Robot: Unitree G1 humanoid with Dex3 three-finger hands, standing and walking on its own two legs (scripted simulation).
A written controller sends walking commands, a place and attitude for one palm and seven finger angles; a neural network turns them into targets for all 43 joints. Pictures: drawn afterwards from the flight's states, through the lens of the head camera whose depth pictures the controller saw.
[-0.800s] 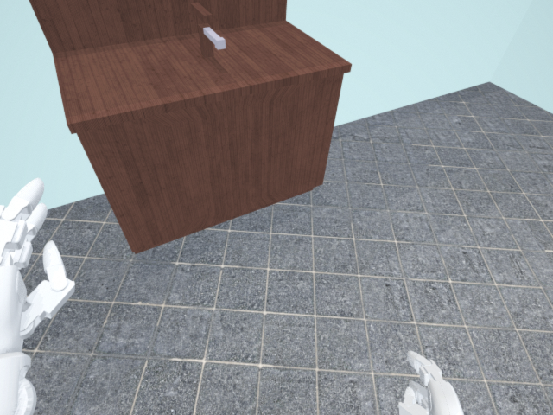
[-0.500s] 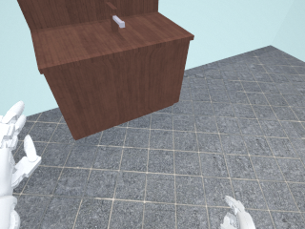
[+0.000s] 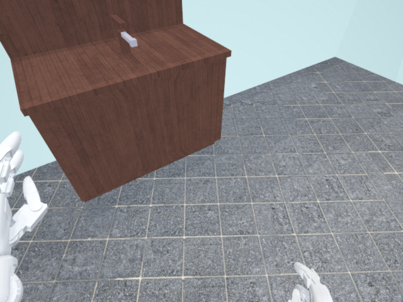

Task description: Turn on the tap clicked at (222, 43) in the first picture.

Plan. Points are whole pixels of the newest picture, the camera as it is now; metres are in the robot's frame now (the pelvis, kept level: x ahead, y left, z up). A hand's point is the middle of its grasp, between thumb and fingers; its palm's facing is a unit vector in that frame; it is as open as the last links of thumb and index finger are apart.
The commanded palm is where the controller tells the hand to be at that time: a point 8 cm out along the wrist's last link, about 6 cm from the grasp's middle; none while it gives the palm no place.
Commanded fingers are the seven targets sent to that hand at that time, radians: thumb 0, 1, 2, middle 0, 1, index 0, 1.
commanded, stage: walk to a spot facing it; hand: left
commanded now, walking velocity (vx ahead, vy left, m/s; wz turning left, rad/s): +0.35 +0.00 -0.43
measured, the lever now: (133, 42) +1.11 +0.40 +0.06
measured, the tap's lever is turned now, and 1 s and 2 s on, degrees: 0 0 0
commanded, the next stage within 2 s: turn to face it in 1.18 s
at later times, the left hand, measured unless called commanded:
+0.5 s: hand (116, 128) +0.38 +0.20 +0.17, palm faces +0.30 -0.87 -0.39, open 7.4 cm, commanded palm +0.34 +0.24 +0.19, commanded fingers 0.00 0.90 0.90 -0.20 -0.30 -0.20 -0.30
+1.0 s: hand (201, 83) +0.57 +0.05 +0.18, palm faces +0.14 -0.88 -0.46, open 7.5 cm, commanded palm +0.51 +0.13 +0.19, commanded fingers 0.00 0.90 0.90 -0.20 -0.30 -0.20 -0.30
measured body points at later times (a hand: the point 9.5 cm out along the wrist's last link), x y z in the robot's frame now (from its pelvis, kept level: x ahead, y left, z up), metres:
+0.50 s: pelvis +0.13 -0.01 +0.00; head +0.15 +0.00 +0.45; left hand +0.36 +0.25 +0.19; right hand +0.26 -0.27 -0.08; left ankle +0.19 +0.10 -0.73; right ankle +0.03 -0.08 -0.69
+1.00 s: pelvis +0.29 -0.11 +0.00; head +0.33 -0.13 +0.44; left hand +0.55 +0.10 +0.20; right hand +0.37 -0.39 -0.11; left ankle +0.27 +0.04 -0.62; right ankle +0.29 -0.19 -0.72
